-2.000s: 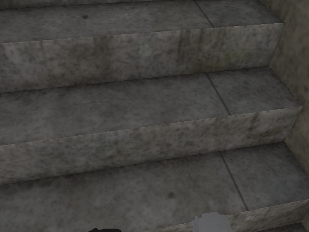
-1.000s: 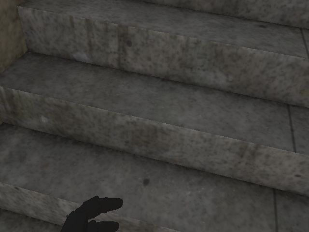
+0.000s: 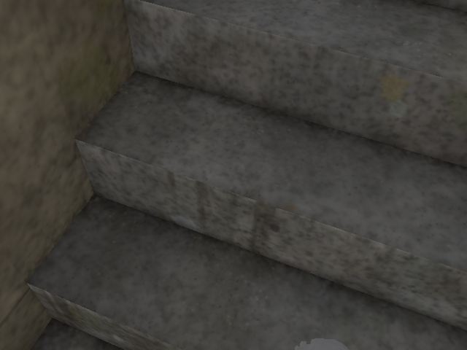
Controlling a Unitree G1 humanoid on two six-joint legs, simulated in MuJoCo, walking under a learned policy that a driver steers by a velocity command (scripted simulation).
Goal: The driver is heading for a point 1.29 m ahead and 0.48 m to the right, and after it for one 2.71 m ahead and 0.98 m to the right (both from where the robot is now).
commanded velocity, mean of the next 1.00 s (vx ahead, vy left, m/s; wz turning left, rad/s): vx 0.50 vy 0.00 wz -0.54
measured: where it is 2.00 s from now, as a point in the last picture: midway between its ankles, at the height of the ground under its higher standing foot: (407, 198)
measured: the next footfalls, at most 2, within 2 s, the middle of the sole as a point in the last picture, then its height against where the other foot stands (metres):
right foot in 0.24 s outside the picture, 0.19 m higher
left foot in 0.70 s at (169, 331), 0.19 m higher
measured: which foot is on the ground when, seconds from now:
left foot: down 0.00-0.12, up 0.14-0.68, down 0.70-1.00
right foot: up 0.00-0.22, down 0.24-0.70, up 0.72-1.00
